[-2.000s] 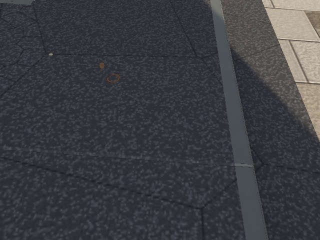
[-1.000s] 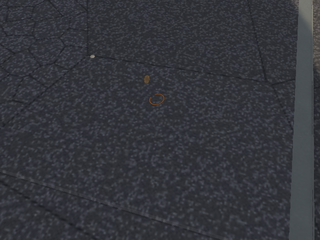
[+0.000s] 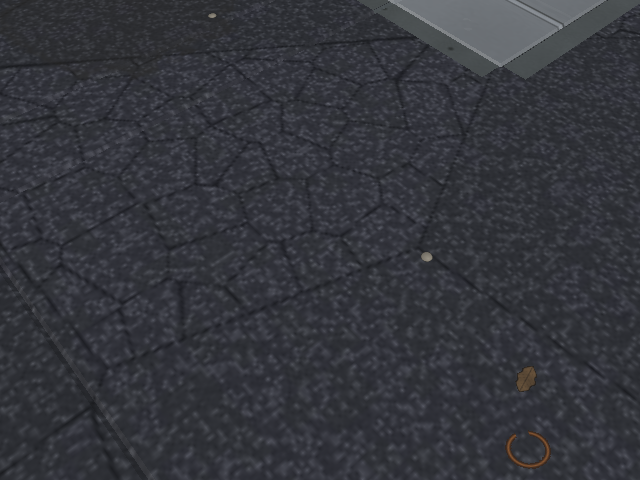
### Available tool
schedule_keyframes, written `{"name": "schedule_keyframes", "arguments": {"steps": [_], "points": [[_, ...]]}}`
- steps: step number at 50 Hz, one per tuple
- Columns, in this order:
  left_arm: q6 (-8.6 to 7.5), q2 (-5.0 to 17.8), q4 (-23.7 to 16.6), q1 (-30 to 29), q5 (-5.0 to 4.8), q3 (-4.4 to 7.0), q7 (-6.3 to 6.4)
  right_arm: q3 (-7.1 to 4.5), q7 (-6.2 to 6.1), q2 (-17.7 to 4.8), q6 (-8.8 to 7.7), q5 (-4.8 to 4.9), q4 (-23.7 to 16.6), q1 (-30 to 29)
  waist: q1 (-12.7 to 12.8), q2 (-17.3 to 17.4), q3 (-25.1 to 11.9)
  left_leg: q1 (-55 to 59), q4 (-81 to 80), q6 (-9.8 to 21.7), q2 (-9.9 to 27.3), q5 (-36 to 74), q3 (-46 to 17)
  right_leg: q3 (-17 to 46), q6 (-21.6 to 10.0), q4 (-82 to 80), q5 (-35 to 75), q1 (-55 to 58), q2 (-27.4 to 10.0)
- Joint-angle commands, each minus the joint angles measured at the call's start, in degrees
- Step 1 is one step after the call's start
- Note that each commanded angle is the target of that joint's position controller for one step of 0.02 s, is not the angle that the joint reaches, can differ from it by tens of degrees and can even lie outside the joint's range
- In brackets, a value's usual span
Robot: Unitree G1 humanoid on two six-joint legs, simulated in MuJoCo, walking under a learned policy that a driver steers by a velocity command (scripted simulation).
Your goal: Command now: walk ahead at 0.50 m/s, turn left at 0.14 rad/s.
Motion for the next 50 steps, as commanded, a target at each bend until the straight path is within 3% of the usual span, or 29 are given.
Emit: {"name": "schedule_keyframes", "arguments": {"steps": [1,4,7,10,14,17,18,19,20,21,22,23,24,25,26,28,30,35,39,41,43,44,45,46,47,48,49,50], "points": [[-0.64,5.84,-4.89,-1.16,0.63,1.5,0.1,-1.97,-0.17,-6.06,-1.31,-0.45,-1.62,3.89,-1.29,6.09,-6.86,15.55,-16.92,11.47,14.28,11.2,-17.4,3.07,0.16,0.01,6.32,-14.7,-4.26],[0.84,3.6,-4.73,-1.2,1.09,1.1,0.33,-2.31,-0.48,-7.18,-2.53,-0.32,-0.05,3.79,0.11,4.88,-4.88,11.05,-20.98,12.57,14.06,13.88,-13.48,2.66,1.91,-5.14,10.94,-14.36,-4.22],[0.82,2.48,-6.49,-7.25,1.59,0.6,0.29,-2.47,-1.26,-7.96,-2.58,-0.28,1.82,5.74,-1.47,3.9,-2.37,11.77,-22.23,11.3,12.78,14.0,-9.57,2.7,2.62,-16.03,20.35,-17.09,-3.98],[0.21,1.39,-7.75,-12.98,1.14,-0.02,-0.54,-2.72,-1.72,-9.33,-2.21,0.03,3.45,8.0,-3.72,4.0,-0.82,12.4,-22.49,9.56,11.94,11.02,-6.88,1.51,2.22,-27.33,28.3,-14.83,-1.95],[-0.25,2.35,-9.8,-18.27,0.7,-0.05,-1.67,-3.15,-1.76,-10.59,-1.63,0.72,6.24,11.68,-5.59,4.24,0.89,17.99,-20.39,8.8,14.75,8.41,-7.96,1.52,0.56,-34.56,27.54,-14.87,-0.32],[-0.65,3.76,-10.19,-17.24,0.86,0.42,-2.29,-3.53,-2.12,-11.29,-0.86,0.93,7.62,11.87,-4.13,5.16,0.17,22.91,-16.42,7.25,16.72,13.84,-8.99,1.04,-1.93,-37.61,21.5,-12.43,0.8],[-0.79,4.55,-9.55,-14.47,0.96,0.85,-2.26,-3.59,-2.23,-11.57,-0.54,0.94,7.74,11.1,-2.38,5.62,-1.46,23.54,-12.96,6.38,16.06,20.68,-8.29,-0.43,-2.94,-38.69,19.93,-7.98,2.16],[-0.84,6.19,-7.59,-8.06,1.17,1.92,-1.94,-3.29,-2.34,-10.96,-0.18,0.78,7.79,10.55,0.94,4.94,-5.44,22.71,-4.96,5.02,13.37,29.19,-6.11,-2.4,-4.38,-39.9,19.89,1.08,4.18],[-0.75,9.49,-5.25,1.37,1.29,3.19,-1.49,-2.35,-2.67,-8.83,-0.02,-0.08,7.18,10.94,4.49,2.42,-12.99,16.81,8.33,2.82,10.2,26.02,-2.58,1.13,-6.84,-37.42,22.93,15.54,0.71],[-0.39,15.65,-4.52,7.03,2.01,4.59,-1.26,-0.79,-2.44,-3.95,-0.99,-0.51,5.27,17.47,2.64,-11.03,-21.31,-5.71,31.12,-2.25,1.69,5.36,0.64,26.81,-16.32,-39.83,15.5,37.48,-13.05],[-0.19,12.29,-4.01,8.71,0.61,3.75,-1.66,-0.64,-2.21,-4.66,-2.27,-0.55,5.76,16.4,3.83,-15.57,-24.54,-16.29,40.41,-3.2,-1.85,-22.16,-5.81,44.28,-19.8,-49.6,6.52,42.58,-15.82],[-0.14,9.33,-4.85,4.95,0.22,2.71,-1.58,-1.68,-1.61,-8.92,-3.2,0.86,4.58,11.63,3.99,-10.67,-16.94,-22.6,44.86,-2.48,1.94,-19.87,-7.74,38.67,-17.19,-50.62,1.16,37.83,-14.68],[0.06,7.88,-5.92,1.36,0.66,2.38,-1.38,-1.49,-1.49,-8.93,-3.79,1.22,3.47,7.12,3.38,-5.81,-11.45,-23.15,43.28,-1.79,4.51,-14.9,-6.42,31.81,-15.56,-51.08,3.4,30.18,-12.4],[0.25,6.91,-6.42,-1.44,1.11,2.09,-1.27,-1.51,-1.76,-8.51,-4.03,0.35,2.8,4.63,1.99,-2.5,-7.07,-21.74,39.21,-1.81,6.38,-10.98,-5.53,26.93,-14.94,-52.32,8.39,22.34,-10.56],[0.17,5.32,-6.97,-3.12,1.67,1.55,-1.18,-1.82,-2.01,-8.35,-3.81,-0.48,2.71,4.54,0.1,-2.4,-5.52,-17.95,35.18,-2.0,7.94,-8.16,-6.06,23.8,-14.32,-53.74,13.4,16.83,-8.68],[0.11,4.94,-7.32,-3.97,1.67,1.52,-0.87,-1.65,-2.07,-6.69,-3.08,-0.92,2.74,6.14,-1.94,-4.09,-5.48,-13.46,30.74,-3.24,8.1,-6.43,-5.65,20.69,-15.01,-55.96,18.87,12.04,-6.79],[-0.12,6.38,-7.02,-3.27,1.14,2.08,-0.26,-1.34,-2.42,-5.67,-2.45,-1.04,2.08,4.57,-2.26,-3.83,-4.51,-12.88,24.97,-4.8,7.61,-3.67,-4.78,17.29,-15.52,-57.38,22.11,9.19,-5.76],[0.56,8.39,-5.82,0.86,0.21,3.02,1.04,-0.46,-2.0,-3.77,-2.91,-0.53,-0.31,-5.91,1.19,-3.64,-2.25,-8.86,5.71,-6.65,4.67,11.95,-4.64,13.33,-12.69,-56.79,20.46,6.75,-2.78],[1.58,8.46,-4.97,4.52,-0.29,3.25,1.44,-0.85,-1.08,-5.12,-3.82,0.29,-1.86,-11.04,2.71,-3.94,-2.01,-5.61,-1.3,-6.32,2.92,12.7,-5.79,17.62,-11.86,-52.85,16.45,9.78,-4.26],[2.01,8.61,-5.22,4.2,-0.08,3.46,1.67,-1.44,-0.82,-6.58,-4.32,0.44,-1.8,-10.12,1.49,-5.02,-2.35,-2.61,-3.3,-5.22,2.78,9.1,-6.24,20.74,-10.78,-49.65,15.56,11.52,-5.12],[2.4,7.08,-5.81,3.25,0.24,3.11,1.68,-2.43,-1.07,-8.03,-4.74,0.3,0.04,-3.54,-2.27,-5.54,-4.81,7.38,-6.63,-2.91,2.75,6.49,-4.79,21.02,-8.75,-43.39,17.14,10.24,-2.77],[2.24,4.24,-6.63,2.83,0.69,2.11,1.45,-3.29,-1.5,-10.26,-4.99,-0.53,1.02,3.29,-5.59,-3.24,-10.38,19.07,-5.88,-0.08,7.78,4.88,-8.76,18.21,-6.81,-32.84,16.22,6.08,0.59],[1.67,0.02,-8.26,6.93,0.69,0.85,1.36,-4.55,-1.99,-15.15,-4.6,-1.47,1.84,10.53,-6.26,9.19,-19.14,39.1,-6.58,6.18,20.59,-0.53,-25.8,10.18,-3.01,-13.81,2.18,-9.48,7.76],[1.15,1.68,-9.61,9.24,-0.35,0.76,1.37,-4.62,-1.44,-14.58,-3.71,-0.75,3.46,13.44,-5.45,20.56,-21.18,42.8,-12.38,11.01,27.27,-14.27,-44.58,7.92,-1.77,-1.08,-11.13,-21.95,7.53],[1.32,6.81,-8.85,6.37,-0.88,2.15,1.42,-3.38,-1.42,-9.95,-3.58,-0.34,2.69,10.44,-6.14,12.42,-13.52,36.51,-14.18,9.33,25.06,-19.99,-39.89,9.68,-1.44,4.28,-6.55,-25.49,4.25],[1.69,7.57,-9.48,2.3,-0.52,2.52,1.36,-2.72,-1.53,-7.85,-3.31,-0.35,2.44,7.75,-5.94,8.42,-8.32,30.06,-14.66,7.47,22.65,-15.43,-31.21,8.0,-1.14,5.0,-1.86,-25.51,2.45],[2.0,6.79,-9.86,0.7,-0.08,2.58,1.25,-2.15,-1.49,-6.29,-3.17,-0.58,2.62,5.01,-4.7,6.43,-5.14,24.33,-16.19,6.71,20.0,-9.23,-24.97,7.34,-0.7,3.23,1.85,-23.83,0.89],[2.35,6.03,-10.28,0.02,0.09,2.78,1.03,-1.78,-1.54,-5.11,-3.16,-0.84,2.98,3.24,-3.48,7.43,-3.27,20.44,-17.64,6.32,18.31,-4.51,-20.41,7.32,-0.47,1.12,4.33,-22.23,-0.66]]}}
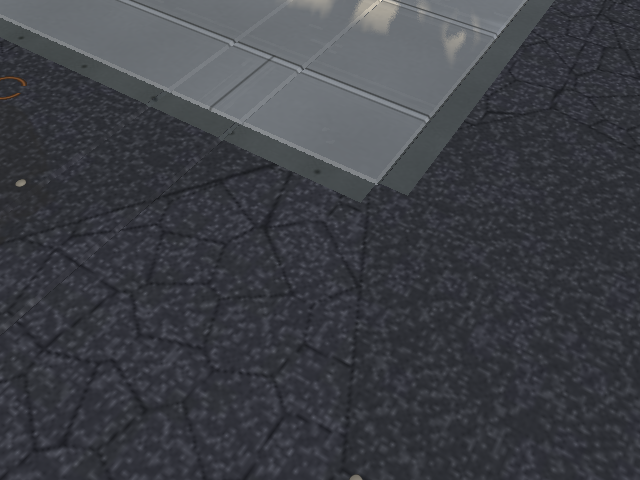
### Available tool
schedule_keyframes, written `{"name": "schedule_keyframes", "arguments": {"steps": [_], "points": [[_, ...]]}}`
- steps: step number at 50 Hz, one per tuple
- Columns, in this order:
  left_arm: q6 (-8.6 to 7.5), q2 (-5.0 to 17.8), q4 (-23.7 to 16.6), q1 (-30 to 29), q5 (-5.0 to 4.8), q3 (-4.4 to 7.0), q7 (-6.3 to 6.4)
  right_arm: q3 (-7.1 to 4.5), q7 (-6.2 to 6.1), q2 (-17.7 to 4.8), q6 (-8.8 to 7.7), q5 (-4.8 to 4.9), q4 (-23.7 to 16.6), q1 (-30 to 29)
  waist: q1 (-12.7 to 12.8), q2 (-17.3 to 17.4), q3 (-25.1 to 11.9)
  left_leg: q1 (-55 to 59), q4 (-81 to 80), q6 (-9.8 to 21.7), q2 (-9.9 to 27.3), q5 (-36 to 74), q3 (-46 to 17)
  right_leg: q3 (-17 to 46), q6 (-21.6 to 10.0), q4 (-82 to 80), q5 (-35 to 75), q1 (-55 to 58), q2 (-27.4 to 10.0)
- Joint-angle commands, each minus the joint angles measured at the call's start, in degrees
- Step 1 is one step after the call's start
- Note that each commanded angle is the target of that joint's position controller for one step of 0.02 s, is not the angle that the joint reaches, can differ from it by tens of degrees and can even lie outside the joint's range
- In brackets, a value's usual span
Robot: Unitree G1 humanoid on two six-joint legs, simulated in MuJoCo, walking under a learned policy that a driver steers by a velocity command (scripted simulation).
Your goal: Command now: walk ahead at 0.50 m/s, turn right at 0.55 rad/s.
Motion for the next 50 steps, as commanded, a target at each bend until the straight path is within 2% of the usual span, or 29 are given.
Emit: {"name": "schedule_keyframes", "arguments": {"steps": [1,3,6,10,13,15,17,18,19,20,21,22,23,24,25,26,28,31,34,36,40,42,44,45,46,47,48,49,50], "points": [[-0.17,4.75,-6.02,-2.64,0.02,1.65,-0.42,-1.69,-0.32,-5.64,-0.12,-0.38,-0.71,3.57,-2.64,10.05,0.26,14.27,-16.26,8.55,15.8,-1.4,-16.37,1.61,0.82,2.88,5.89,-17.66,-7.21],[0.49,2.83,-6.9,-3.44,0.02,1.32,-0.68,-2.09,-0.36,-6.31,-0.65,-0.19,0.2,3.51,-2.2,9.29,0.66,12.51,-18.25,9.38,15.41,4.4,-11.23,0.64,1.51,1.21,8.51,-17.24,-7.63],[0.73,1.92,-8.74,-6.56,0.4,0.99,-0.95,-2.84,-0.6,-8.28,-0.81,-0.21,1.72,4.39,-2.48,6.84,1.05,13.85,-19.3,10.32,16.0,11.35,-5.62,0.52,2.43,-5.58,14.26,-19.12,-8.01],[0.14,0.73,-10.58,-12.86,0.4,0.3,-2.38,-3.25,-1.0,-10.22,-0.07,0.19,3.12,5.39,-4.64,5.83,2.32,15.24,-19.3,8.74,14.86,14.07,2.09,-2.75,1.57,-18.69,24.33,-16.07,-7.16],[0.15,0.71,-12.7,-17.53,0.28,0.13,-3.35,-3.71,-1.07,-11.8,0.69,0.98,4.54,7.71,-5.97,5.53,3.9,18.73,-18.62,7.69,16.16,14.65,4.77,-5.0,0.06,-24.66,23.94,-15.14,-6.46],[0.3,1.55,-13.96,-18.91,0.3,0.44,-3.83,-4.12,-1.04,-12.88,1.37,1.63,5.24,8.4,-5.61,5.83,4.3,21.99,-16.22,6.76,17.27,20.0,6.29,-6.55,-1.59,-27.07,19.96,-14.25,-5.46],[0.66,3.47,-14.2,-16.36,0.66,1.47,-3.92,-4.69,-1.29,-14.73,2.08,2.18,5.28,8.07,-3.06,7.57,1.56,23.88,-8.65,5.57,17.19,38.54,8.6,-9.81,-4.0,-28.11,13.89,-7.7,-1.93],[0.89,5.3,-13.07,-10.95,0.69,2.58,-3.77,-4.87,-1.44,-15.35,2.55,2.45,5.21,7.69,0.35,7.67,-1.72,23.28,-0.26,4.74,16.33,46.57,10.03,-11.4,-5.63,-29.55,12.74,-0.17,0.63],[1.2,8.32,-10.36,-1.21,0.5,4.43,-3.12,-4.39,-1.63,-14.27,2.73,2.45,5.0,7.49,5.44,6.14,-6.74,17.58,12.24,2.91,14.18,45.95,11.7,-11.45,-7.86,-32.75,16.3,14.25,3.08],[1.82,13.36,-8.62,6.82,0.07,6.08,-1.8,-2.85,-1.61,-10.29,2.41,0.2,3.88,9.34,7.43,-2.99,-11.95,1.55,31.14,0.19,11.06,19.82,11.82,3.19,-11.63,-33.28,18.01,31.95,-6.03],[0.85,18.05,-10.24,3.32,-0.03,5.92,-1.97,-0.61,-0.83,-4.02,0.75,-1.12,0.38,13.27,0.34,-14.33,-18.5,-20.42,48.04,-2.48,-0.81,-24.87,2.5,37.35,-22.38,-42.06,4.16,45.47,-18.67],[-0.09,12.46,-11.05,4.57,0.16,4.5,-2.44,-1.7,-0.15,-9.91,-0.96,1.2,0.05,6.04,5.47,-6.05,-19.91,-26.1,52.01,-1.5,1.14,-22.65,-6.61,40.23,-21.06,-47.73,-0.01,45.26,-19.52],[-0.89,10.15,-10.36,2.59,0.58,3.66,-2.53,-1.99,0.14,-11.19,-1.84,2.69,-1.48,2.21,4.91,-4.38,-11.6,-29.34,49.91,-0.34,3.25,-16.84,-5.71,32.26,-18.7,-48.26,4.35,38.97,-17.97],[-1.23,8.87,-10.54,-0.75,0.5,3.19,-2.45,-1.71,-0.29,-10.35,-2.23,1.74,-0.97,2.02,2.29,0.58,-7.43,-26.47,45.18,-0.08,5.67,-12.05,-5.72,25.79,-16.86,-48.05,10.54,30.67,-15.37],[-1.25,7.49,-11.13,-4.28,0.86,2.74,-2.28,-2.01,-0.67,-10.51,-2.14,0.32,-0.45,2.38,-0.02,1.23,-4.92,-22.5,40.48,-0.59,7.13,-9.24,-5.77,21.02,-15.7,-48.51,16.91,23.58,-13.3],[-1.29,6.37,-12.0,-6.25,1.52,2.25,-2.02,-2.25,-0.6,-10.69,-1.51,0.01,-0.17,3.54,-1.85,0.09,-4.25,-18.84,38.56,-0.95,8.04,-7.33,-6.21,18.49,-15.4,-49.79,20.86,19.13,-11.83],[-1.8,5.04,-11.31,-7.24,1.73,1.69,-1.56,-1.9,-0.31,-9.0,-0.14,-0.06,1.39,6.13,-3.1,-0.42,-4.32,-16.03,35.18,-2.49,8.56,-4.91,-4.54,13.8,-15.74,-51.5,28.57,15.18,-11.45],[-2.41,6.09,-8.83,-4.9,1.73,1.7,-0.86,-1.05,-0.3,-6.81,0.9,-0.02,0.93,2.47,-1.74,-0.59,-1.63,-17.87,27.07,-4.04,8.85,3.97,-3.33,6.94,-14.5,-53.58,33.44,13.16,-10.17],[-2.59,6.32,-6.97,-3.38,1.8,1.47,-0.58,-0.43,0.3,-5.82,0.7,0.66,0.3,-2.15,0.59,-0.96,0.22,-17.03,16.1,-3.18,7.97,15.65,-2.57,1.87,-11.63,-54.85,29.71,13.76,-8.59],[-2.88,7.02,-5.57,-2.05,1.8,1.53,-0.59,-0.09,0.87,-5.35,0.5,1.23,-0.49,-5.36,2.19,-0.93,1.85,-16.09,10.81,-2.3,6.95,20.46,-1.9,0.62,-10.88,-56.24,25.65,14.74,-9.54],[-2.57,7.46,-2.47,0.24,1.67,1.84,-0.71,-0.01,2.2,-5.71,0.4,1.79,-2.48,-9.23,3.76,0.05,4.59,-20.57,5.46,0.13,5.43,17.4,-2.67,-0.99,-10.38,-55.25,26.96,23.88,-13.21],[-1.86,7.59,-1.67,-0.27,1.63,1.98,-0.36,-0.03,3.04,-5.66,0.24,1.4,-3.36,-9.49,3.11,0.18,4.85,-21.29,3.41,1.7,4.21,12.56,-2.27,-2.56,-9.21,-51.61,35.62,27.96,-14.22],[-0.99,8.75,-2.24,-2.36,1.71,2.23,0.52,-0.9,3.52,-7.34,0.12,0.42,-2.95,-4.95,0.43,-2.13,0.68,-13.91,3.15,3.14,0.5,8.13,1.24,-4.57,-6.98,-43.36,56.95,29.35,-13.15],[-0.44,9.14,-2.8,-3.49,1.7,2.26,1.07,-1.99,3.41,-9.35,0.09,0.13,-1.65,0.93,-2.54,-2.75,-3.46,-6.46,2.66,4.09,-2.15,7.91,3.13,-5.78,-5.48,-35.15,65.58,28.86,-11.53],[-0.16,8.67,-3.37,-4.1,1.64,1.93,1.58,-3.19,2.88,-11.73,0.08,0.07,-0.34,7.64,-6.32,-1.14,-7.29,4.39,-0.49,5.74,-2.72,15.16,2.19,-7.97,-2.89,-23.34,63.99,23.86,-8.78],[-0.66,5.78,-5.12,-0.88,3.43,0.79,1.84,-4.3,2.09,-17.21,0.43,-0.38,-0.48,13.27,-6.37,9.11,-15.07,23.05,3.42,11.47,10.02,37.69,-13.84,-9.68,0.83,-2.95,36.67,8.83,-4.07],[-1.72,1.22,-5.7,5.56,3.59,-0.89,0.66,-3.76,1.9,-17.25,0.52,-0.33,-1.96,11.67,-2.37,19.86,-25.11,41.3,0.33,24.53,23.66,46.87,-40.57,-3.64,4.75,17.03,-13.26,-11.0,7.19],[-2.5,7.51,-4.73,2.76,2.31,0.14,-0.29,-3.2,1.7,-13.46,1.48,0.35,-2.92,11.6,-6.21,9.65,-27.91,39.73,-1.29,22.04,20.79,39.71,-36.95,4.19,3.82,19.86,-11.21,-12.46,2.82],[-2.58,7.86,-6.96,-3.29,0.71,0.25,-0.55,-2.68,1.28,-11.58,2.15,0.61,-3.91,8.28,-6.16,7.39,-20.34,33.16,-1.97,19.49,18.3,35.16,-29.48,3.18,3.22,17.71,-8.33,-15.07,0.17]]}}
Over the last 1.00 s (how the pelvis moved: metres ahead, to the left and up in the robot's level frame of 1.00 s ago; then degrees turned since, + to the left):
0.54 -0.04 0.00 -16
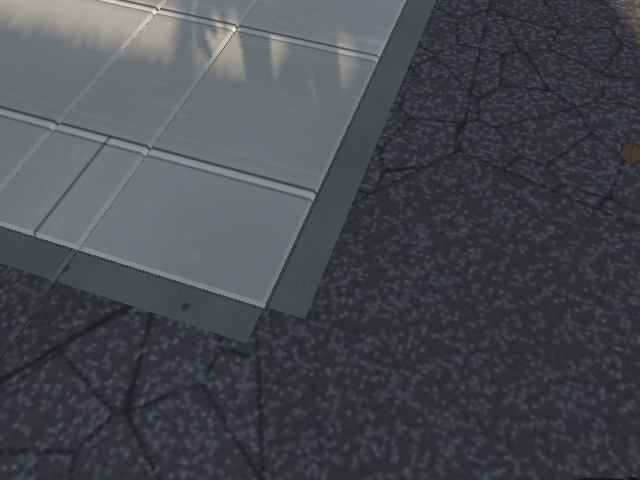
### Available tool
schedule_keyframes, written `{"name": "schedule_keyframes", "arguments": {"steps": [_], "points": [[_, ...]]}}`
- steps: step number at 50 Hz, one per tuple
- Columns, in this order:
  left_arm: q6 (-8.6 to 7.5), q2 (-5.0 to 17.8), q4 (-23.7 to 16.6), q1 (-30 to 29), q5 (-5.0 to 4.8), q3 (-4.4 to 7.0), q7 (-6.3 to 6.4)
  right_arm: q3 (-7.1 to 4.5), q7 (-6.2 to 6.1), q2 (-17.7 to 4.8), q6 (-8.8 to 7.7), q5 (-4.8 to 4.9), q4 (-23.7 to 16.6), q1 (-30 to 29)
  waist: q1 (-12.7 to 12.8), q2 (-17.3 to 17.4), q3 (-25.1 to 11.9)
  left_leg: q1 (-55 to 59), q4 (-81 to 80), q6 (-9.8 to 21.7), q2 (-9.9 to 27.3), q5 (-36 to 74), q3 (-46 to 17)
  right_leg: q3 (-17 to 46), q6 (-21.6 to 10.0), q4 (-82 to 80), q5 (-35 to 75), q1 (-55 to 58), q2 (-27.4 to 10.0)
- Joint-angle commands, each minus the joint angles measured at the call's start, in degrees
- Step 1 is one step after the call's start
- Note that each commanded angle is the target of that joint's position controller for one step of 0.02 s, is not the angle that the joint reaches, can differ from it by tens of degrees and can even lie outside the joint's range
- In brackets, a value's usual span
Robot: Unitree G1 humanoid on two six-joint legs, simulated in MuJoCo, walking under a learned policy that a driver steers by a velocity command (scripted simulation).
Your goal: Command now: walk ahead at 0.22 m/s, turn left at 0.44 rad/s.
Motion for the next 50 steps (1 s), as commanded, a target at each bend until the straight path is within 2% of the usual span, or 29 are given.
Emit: {"name": "schedule_keyframes", "arguments": {"steps": [1,2,4,7,9,11,14,16,18,19,20,21,22,23,24,25,26,29,33,36,39,40,41,42,43,44,45,46,50], "points": [[-1.54,7.78,-6.64,-1.91,-1.0,1.19,-0.26,-2.58,-1.24,-8.12,1.21,0.78,-3.62,7.45,-4.38,-0.95,-15.38,33.09,-8.71,13.71,18.26,29.18,-24.2,4.47,1.09,14.0,0.19,-25.14,-4.09],[-0.73,8.11,-7.09,-3.06,-0.14,1.57,0.43,-2.39,-1.71,-7.49,1.62,0.82,-4.1,5.8,-3.05,-1.47,-12.01,25.73,-10.43,12.82,16.77,26.93,-22.24,4.14,1.34,9.6,2.41,-23.22,-5.51],[0.77,6.69,-6.9,-0.5,0.04,1.46,0.88,-2.65,-1.96,-8.19,2.33,-0.13,-4.71,3.71,0.03,2.26,-9.01,15.57,-13.52,12.47,13.98,25.29,-20.35,3.22,2.27,3.83,3.89,-17.48,-5.36],[1.31,4.88,-6.09,0.77,0.52,0.94,1.85,-3.35,-2.74,-9.74,2.74,-0.11,-4.72,3.08,0.75,3.89,-11.09,12.58,-12.63,12.13,12.35,30.85,-17.57,2.31,4.27,-5.0,7.68,-15.25,-4.16],[1.67,4.87,-6.07,-0.55,0.54,1.0,2.05,-3.59,-3.5,-10.17,3.65,0.53,-4.76,2.89,0.31,4.03,-13.19,12.55,-11.78,10.57,11.26,25.33,-17.65,2.92,4.92,-8.88,12.64,-14.22,-3.66],[1.98,4.72,-6.67,-3.2,0.19,1.07,1.92,-3.59,-4.15,-9.98,4.75,0.9,-5.07,2.36,-0.45,4.98,-12.82,11.71,-11.91,8.82,9.87,14.34,-18.94,3.44,5.07,-12.85,15.77,-13.63,-3.01],[1.64,4.54,-7.83,-6.95,-0.16,1.18,1.44,-3.64,-4.61,-9.77,5.89,0.83,-5.38,2.54,-1.8,7.29,-10.69,12.04,-11.75,7.67,9.13,2.57,-22.77,4.41,4.6,-19.48,16.0,-12.98,-2.02],[0.84,4.89,-8.16,-7.84,-0.35,1.44,1.02,-3.69,-4.56,-9.59,6.26,0.77,-5.51,3.07,-2.28,8.65,-10.23,14.23,-9.81,7.42,9.54,4.27,-25.63,4.77,3.93,-24.3,14.16,-11.54,-1.28],[-0.08,5.24,-7.71,-6.14,-0.54,1.92,0.59,-3.54,-4.52,-8.96,6.5,1.21,-5.91,2.36,-0.95,9.31,-10.43,16.33,-6.68,6.17,8.91,8.31,-27.96,4.55,2.6,-33.43,16.29,-7.24,-1.01],[-0.5,5.62,-6.97,-4.17,-0.57,2.28,0.45,-3.33,-4.58,-8.26,6.66,1.63,-6.21,1.68,0.35,9.09,-10.14,15.3,-4.56,4.43,7.27,6.91,-27.7,4.1,1.46,-41.17,22.67,-2.39,-2.07],[-0.54,8.71,-7.05,-3.13,0.17,3.11,0.72,-2.65,-4.54,-5.96,6.66,1.28,-6.48,3.61,-0.61,4.54,-11.71,11.04,1.33,1.64,4.4,-3.72,-24.87,9.72,-1.63,-43.16,27.67,4.82,-10.36],[0.33,13.7,-7.62,-5.95,1.67,4.24,1.13,-2.11,-4.3,-3.78,6.32,1.0,-7.45,7.09,-4.83,-12.67,-9.84,-0.45,11.32,-2.31,-4.71,-24.38,-13.72,22.57,-9.98,-43.53,42.95,9.65,-21.68],[0.6,10.77,-7.48,-3.74,2.35,3.93,0.99,-3.3,-4.13,-8.43,5.7,0.33,-7.12,6.77,-2.06,-15.3,-10.84,-5.21,25.07,-5.36,-3.83,-32.32,-9.83,29.62,-17.08,-44.25,48.34,9.62,-27.67],[0.66,8.19,-8.07,-4.63,1.81,3.14,1.09,-4.48,-3.98,-11.36,5.77,0.68,-6.0,7.38,-2.05,-10.2,-10.31,-5.77,32.65,-6.76,-1.5,-29.16,-9.74,24.84,-16.81,-43.1,48.15,8.75,-26.08],[0.91,6.45,-8.31,-6.43,1.08,2.77,1.26,-4.79,-4.18,-10.96,6.45,1.07,-4.81,7.61,-2.51,-7.08,-9.22,-6.18,35.52,-7.96,-0.5,-25.74,-8.92,18.86,-14.11,-42.06,45.83,8.11,-22.04],[1.19,5.53,-8.51,-7.74,0.24,2.49,1.43,-4.65,-4.44,-9.83,7.24,1.2,-4.46,7.58,-2.52,-6.56,-8.09,-7.12,37.31,-8.99,0.22,-23.11,-8.29,14.88,-12.3,-41.74,43.7,7.94,-19.57],[1.5,5.51,-8.46,-8.28,0.02,2.36,1.61,-4.21,-4.37,-8.17,7.77,1.36,-4.65,7.2,-2.32,-6.97,-7.25,-7.17,37.65,-9.73,0.69,-21.04,-7.19,12.02,-11.82,-42.03,43.93,7.1,-18.36],[2.52,6.51,-7.79,-6.89,0.64,2.91,2.1,-3.24,-4.06,-5.14,7.94,1.82,-6.79,3.53,-0.34,-10.07,-7.0,-6.3,30.36,-10.74,1.89,-17.94,-3.13,6.85,-12.53,-43.44,43.02,8.72,-16.88],[3.11,8.78,-7.38,-7.34,0.21,4.04,1.92,-2.75,-3.14,-4.33,7.8,1.38,-8.49,1.62,0.76,-11.74,-9.15,1.36,18.43,-9.82,4.33,-17.31,-0.69,3.77,-13.38,-43.44,42.57,8.68,-19.22],[3.04,9.71,-6.79,-7.63,-0.65,4.52,1.28,-3.28,-2.38,-5.42,8.15,1.32,-8.74,2.44,0.64,-12.23,-9.03,6.08,10.76,-8.03,4.17,-15.81,1.47,2.7,-12.99,-42.67,39.92,7.96,-20.61],[2.86,9.2,-5.91,-8.51,-2.12,4.54,1.08,-4.03,-1.85,-5.45,8.26,1.18,-7.24,7.18,-2.34,-10.23,-8.73,15.6,-4.61,-3.85,2.14,-5.57,3.69,-0.63,-8.73,-36.92,33.74,4.33,-19.33],[2.71,7.17,-4.5,-5.36,-1.75,4.1,0.84,-4.78,-2.31,-7.26,8.13,0.98,-6.81,9.13,-2.5,-4.72,-8.69,22.65,-9.64,-1.63,3.32,2.06,-0.59,-4.43,-4.47,-30.39,26.11,-1.51,-16.73],[2.68,3.14,-6.2,-4.7,1.35,2.8,0.44,-6.4,-3.36,-14.57,7.79,0.71,-7.97,10.64,-0.85,14.26,-8.98,32.08,-10.78,4.64,18.93,23.76,-21.85,-10.57,2.0,-12.17,0.82,-17.45,-9.31],[2.46,4.41,-8.92,-11.09,1.24,3.02,1.12,-6.11,-2.83,-15.58,6.53,-1.39,-9.01,10.46,-4.49,16.59,-9.78,26.75,-12.18,15.5,26.08,26.9,-31.48,-2.36,3.43,-0.62,-10.0,-24.45,-3.44],[2.58,6.52,-8.89,-12.82,0.19,3.69,1.48,-5.46,-2.57,-13.21,5.36,-1.81,-8.68,9.62,-5.03,10.77,-9.29,25.41,-13.22,15.12,23.36,21.29,-27.68,1.32,2.93,4.28,-7.09,-24.86,-4.73],[2.76,6.94,-8.28,-12.2,-0.34,4.0,1.72,-4.9,-2.83,-11.46,4.73,-1.04,-8.23,6.83,-3.17,8.97,-7.52,24.06,-12.99,11.81,19.88,17.21,-23.32,2.17,2.28,4.22,-1.95,-25.02,-5.45],[2.91,6.83,-7.04,-11.05,-0.01,4.25,2.16,-4.48,-3.2,-9.92,4.74,0.04,-8.4,4.42,-2.13,6.74,-7.25,23.79,-12.62,9.15,17.27,14.19,-21.05,2.57,2.37,2.77,1.94,-24.93,-5.89],[3.04,7.13,-6.81,-10.26,0.32,4.45,2.36,-4.03,-3.58,-9.14,4.97,0.82,-8.5,2.8,-1.34,7.39,-7.12,22.69,-12.51,8.31,16.05,15.53,-19.82,2.53,2.82,2.29,4.75,-23.74,-5.61],[2.65,5.03,-6.36,-9.44,-0.42,3.9,1.65,-3.69,-4.66,-8.68,5.47,0.43,-8.19,3.61,-1.13,7.58,-9.1,23.08,-12.14,8.39,13.71,15.82,-19.08,2.05,3.96,-3.11,9.82,-20.39,-3.36]]}}
Over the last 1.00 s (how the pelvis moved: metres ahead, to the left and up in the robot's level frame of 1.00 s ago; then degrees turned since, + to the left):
0.54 -0.12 -0.02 -12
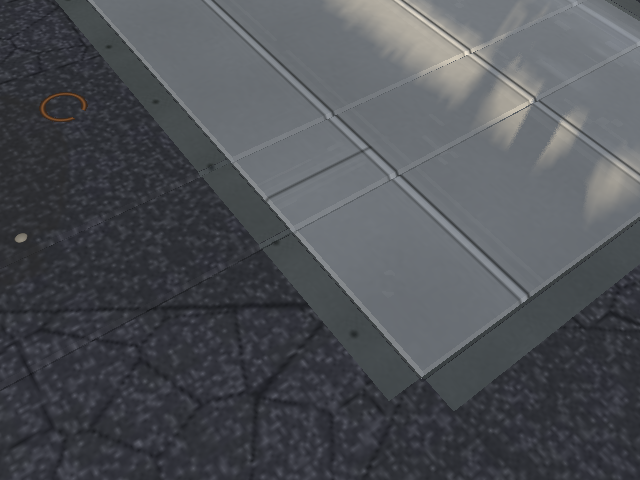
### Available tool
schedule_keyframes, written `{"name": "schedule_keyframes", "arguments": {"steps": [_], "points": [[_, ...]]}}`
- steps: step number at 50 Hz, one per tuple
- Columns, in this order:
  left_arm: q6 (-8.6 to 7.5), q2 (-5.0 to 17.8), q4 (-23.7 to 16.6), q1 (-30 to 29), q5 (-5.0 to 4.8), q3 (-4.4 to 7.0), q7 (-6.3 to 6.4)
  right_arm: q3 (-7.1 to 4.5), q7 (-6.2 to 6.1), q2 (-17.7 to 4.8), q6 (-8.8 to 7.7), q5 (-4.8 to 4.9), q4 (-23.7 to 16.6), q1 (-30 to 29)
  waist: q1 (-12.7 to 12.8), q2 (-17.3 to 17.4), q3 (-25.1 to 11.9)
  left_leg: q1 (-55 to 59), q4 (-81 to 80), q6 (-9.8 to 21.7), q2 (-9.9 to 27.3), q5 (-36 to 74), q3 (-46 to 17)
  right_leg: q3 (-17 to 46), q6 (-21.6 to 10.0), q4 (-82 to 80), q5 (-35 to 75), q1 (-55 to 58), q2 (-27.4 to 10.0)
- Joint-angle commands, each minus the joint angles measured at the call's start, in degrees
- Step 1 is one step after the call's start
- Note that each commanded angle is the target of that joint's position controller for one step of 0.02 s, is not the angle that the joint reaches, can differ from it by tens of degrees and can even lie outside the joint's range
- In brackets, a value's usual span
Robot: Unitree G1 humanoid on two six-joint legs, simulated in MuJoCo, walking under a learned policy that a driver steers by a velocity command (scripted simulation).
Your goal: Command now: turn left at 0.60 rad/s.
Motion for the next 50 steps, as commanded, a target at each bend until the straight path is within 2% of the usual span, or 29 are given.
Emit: {"name": "schedule_keyframes", "arguments": {"steps": [1,3,6,9,12,13,14,15,16,17,19,21,26,30,32,33,34,35,36,37,38,39,40,41,42,43,46,48,50], "points": [[-1.02,3.29,-4.13,-1.62,-0.28,0.7,-0.1,-2.62,-1.01,-9.46,-0.67,0.2,-3.83,-1.5,0.17,9.76,-8.25,10.91,-6.24,9.92,12.47,20.43,-14.44,1.95,0.73,-5.7,2.93,-3.25,0.28],[-1.19,2.78,-4.44,-2.8,-0.27,0.4,-0.39,-2.95,-1.23,-10.27,-0.39,0.28,-3.77,-1.37,-0.43,10.27,-8.05,10.45,-5.95,9.93,12.21,16.42,-16.31,2.51,0.9,-11.54,3.12,-1.18,0.79],[-1.79,3.29,-4.32,-2.58,-0.91,0.28,-1.47,-2.79,-0.93,-9.96,-0.37,0.45,-3.51,-0.7,-1.61,11.95,-7.5,6.75,-9.43,10.46,11.52,-9.35,-19.93,1.52,-0.19,-18.98,2.89,3.27,0.96],[-3.28,3.45,-4.75,-2.57,-1.39,0.17,-2.58,-2.24,-0.21,-9.6,-0.74,0.29,-2.45,0.28,-2.09,12.72,-5.21,3.06,-10.27,10.51,11.43,-18.33,-22.8,-0.04,-2.23,-25.07,0.45,8.63,1.32],[-5.17,1.75,-2.69,2.72,-1.37,-0.08,-3.3,-1.14,-0.02,-7.7,-1.03,0.39,-1.73,-0.47,1.5,9.8,-3.72,-2.77,-7.84,7.87,8.47,-22.48,-22.46,-1.81,-5.41,-38.77,8.31,20.97,1.26],[-5.63,2.56,-1.83,5.95,-0.88,0.1,-3.05,-0.41,-0.05,-5.55,-1.43,0.16,-1.86,-0.83,2.86,7.57,-4.43,-7.04,-3.05,5.52,6.1,-22.48,-20.17,1.47,-6.81,-40.48,7.42,27.44,-2.04],[-5.89,5.26,-0.82,12.0,0.05,0.41,-2.71,0.82,0.07,-1.54,-1.89,-0.26,-2.33,-1.23,4.17,-1.55,-6.25,-13.52,13.58,1.68,0.3,-22.22,-11.88,13.27,-9.98,-44.87,0.62,33.69,-12.17],[-6.12,11.76,0.83,15.3,1.41,2.0,-3.35,-0.07,-0.26,-3.99,-2.91,1.15,-5.5,-3.54,3.83,-11.87,-1.33,-27.07,23.36,-0.21,-4.8,-23.37,-4.47,34.41,-18.22,-52.34,-14.02,32.45,-20.92],[-6.62,9.19,0.39,12.9,0.44,1.59,-3.29,-1.34,-0.53,-8.29,-3.74,1.38,-4.84,-4.43,3.52,-7.84,3.73,-31.63,30.45,-0.86,-0.43,-19.57,-6.35,36.44,-20.67,-53.68,-19.94,30.1,-22.57],[-6.76,6.23,0.17,11.1,-0.47,0.64,-2.77,-1.72,-0.17,-8.97,-4.16,1.28,-3.64,-3.28,2.42,-6.84,4.89,-33.25,32.54,-1.12,0.87,-14.38,-6.14,31.48,-18.95,-53.48,-17.86,30.71,-19.84],[-6.48,4.94,0.06,10.35,-0.91,-0.04,-2.23,-1.56,0.61,-7.3,-4.8,0.32,-2.48,-2.98,2.1,-5.5,3.43,-33.69,32.74,-2.19,3.69,-7.27,-2.68,23.61,-16.2,-53.92,-9.12,32.64,-16.08],[-6.46,4.29,0.53,12.04,-0.52,-0.49,-1.92,-0.89,1.24,-4.5,-5.48,0.17,-2.48,-5.21,3.27,-4.84,2.17,-31.04,31.17,-3.25,4.9,-0.74,0.64,16.61,-15.36,-55.02,1.57,31.43,-13.22],[-5.66,5.65,2.2,15.31,-1.1,-0.52,-1.87,0.65,2.24,-0.63,-6.28,0.5,-3.85,-11.69,5.94,-5.05,1.99,-22.43,14.79,-4.88,4.82,7.71,5.0,6.57,-15.02,-55.43,15.59,27.77,-10.36],[-5.09,7.61,3.75,18.04,-1.87,-0.2,-2.15,0.5,3.53,-1.78,-6.73,1.27,-4.51,-14.48,6.31,-5.35,2.91,-15.74,6.68,-3.48,3.72,8.94,5.91,6.07,-14.92,-54.47,18.59,27.49,-12.99],[-4.66,8.43,4.25,17.76,-2.21,0.07,-2.08,-0.04,3.83,-3.4,-6.9,1.46,-4.46,-13.16,4.33,-5.81,2.54,-12.75,4.13,-1.45,3.29,7.08,5.71,6.33,-14.02,-52.58,24.41,29.91,-14.78],[-4.42,9.08,4.29,17.03,-2.24,0.23,-1.96,-0.63,3.7,-4.62,-6.91,1.32,-3.84,-10.33,2.06,-6.0,0.73,-7.99,2.8,-0.15,2.17,6.39,6.52,5.26,-13.23,-49.04,33.62,30.56,-14.68],[-4.19,8.81,4.34,16.54,-2.26,0.1,-1.82,-1.7,3.27,-6.43,-6.76,1.08,-1.94,-4.01,-1.65,-4.86,-3.5,1.3,1.02,1.56,0.79,6.8,7.64,2.44,-11.87,-41.08,43.8,29.75,-12.7],[-4.19,7.3,4.0,16.72,-1.66,-0.55,-1.66,-2.97,2.63,-8.97,-6.53,1.04,0.51,5.06,-5.91,-3.45,-9.86,15.16,1.78,3.41,2.22,6.87,6.37,-0.08,-10.01,-29.41,44.72,24.11,-9.99],[-4.53,2.17,1.74,18.35,-0.1,-2.31,-1.58,-3.88,1.83,-13.7,-6.07,-0.3,1.89,14.53,-7.87,7.46,-19.87,34.81,1.92,8.62,16.78,0.99,-12.69,-2.68,-6.97,-8.19,24.59,7.94,-5.1],[-5.74,-0.96,1.26,22.28,-1.09,-3.37,-1.63,-3.65,2.43,-14.94,-6.22,-0.29,2.75,15.81,-5.14,20.71,-25.55,40.38,-8.37,14.99,25.12,-12.24,-37.72,2.79,-5.44,5.11,-10.35,-4.94,2.94],[-6.45,5.49,1.17,17.33,-2.65,-1.69,-2.07,-2.16,2.48,-9.53,-6.39,0.2,2.7,12.29,-5.87,14.55,-17.19,34.57,-10.91,12.75,22.96,-17.16,-34.12,5.29,-5.83,10.43,-8.16,-11.18,-0.94],[-6.92,6.78,-0.02,12.69,-3.1,-1.36,-2.46,-1.49,2.36,-7.76,-6.38,0.46,2.52,8.53,-4.82,11.56,-9.87,27.03,-11.46,11.03,21.0,-13.07,-25.46,3.27,-6.7,9.57,-2.62,-12.76,-3.71],[-7.15,5.77,-0.04,10.63,-2.24,-1.52,-2.32,-1.14,2.43,-6.92,-6.36,0.06,2.31,5.24,-3.18,6.75,-6.62,20.2,-12.55,10.11,18.38,-6.55,-19.96,2.23,-6.67,7.06,2.15,-10.67,-5.77],[-6.95,5.15,0.03,10.25,-1.44,-1.36,-2.39,-0.78,2.61,-5.72,-6.5,-0.5,2.15,3.13,-1.53,6.6,-4.22,15.22,-14.13,9.94,16.28,-0.74,-15.84,2.11,-6.31,4.47,5.43,-8.77,-7.18],[-6.49,4.24,0.47,11.43,-1.37,-1.43,-2.63,-0.54,2.6,-4.91,-6.73,-0.91,2.18,1.92,0.05,7.62,-4.06,11.99,-15.78,9.99,15.02,2.32,-13.27,2.36,-6.01,3.54,7.62,-5.88,-8.1],[-6.01,3.15,0.89,12.36,-1.4,-1.63,-2.73,-0.59,2.58,-4.76,-7.12,-0.71,2.47,1.51,0.86,7.87,-4.06,10.17,-17.16,10.57,14.58,4.79,-11.49,1.97,-5.5,2.64,8.69,-4.55,-8.26],[-4.82,2.15,0.21,10.67,0.0,-1.77,-2.09,-0.6,2.25,-5.62,-7.95,-0.68,4.18,0.03,2.85,5.72,-1.21,4.88,-16.09,11.02,13.53,36.18,-2.55,0.0,-2.51,-3.98,10.75,-2.81,-6.73],[-5.18,0.12,-0.44,8.25,0.35,-2.62,-2.23,-0.37,1.56,-5.58,-7.59,-0.99,4.89,-1.12,2.67,6.39,-1.64,2.65,-14.67,8.84,10.2,42.91,4.16,-1.57,-2.15,-15.0,18.38,1.4,-5.14],[-5.6,-0.64,-1.06,4.14,-0.02,-3.08,-3.09,-0.47,0.98,-6.52,-7.2,-1.19,6.18,1.62,-0.12,6.29,-3.32,4.34,-14.53,7.55,9.65,40.82,6.29,-2.66,-2.75,-23.43,27.73,5.18,-3.11]]}}
Over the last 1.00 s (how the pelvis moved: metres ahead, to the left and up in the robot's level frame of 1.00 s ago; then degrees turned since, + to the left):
0.11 0.00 0.02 35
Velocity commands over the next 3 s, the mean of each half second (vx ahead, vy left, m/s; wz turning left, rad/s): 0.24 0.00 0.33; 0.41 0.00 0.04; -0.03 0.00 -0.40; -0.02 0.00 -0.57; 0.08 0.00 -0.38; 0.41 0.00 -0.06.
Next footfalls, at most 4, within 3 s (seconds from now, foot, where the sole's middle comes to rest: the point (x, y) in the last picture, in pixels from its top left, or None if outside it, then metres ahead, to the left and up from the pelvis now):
0.26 right None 0.07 -0.13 -0.78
0.70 left None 0.32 0.18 -0.78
1.16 right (300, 414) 0.58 0.01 -0.78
1.56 left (181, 472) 0.45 0.25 -0.78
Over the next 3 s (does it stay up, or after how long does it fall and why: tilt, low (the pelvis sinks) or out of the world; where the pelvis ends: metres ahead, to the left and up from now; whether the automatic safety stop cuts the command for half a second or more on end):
stays up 0.54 -0.05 -0.02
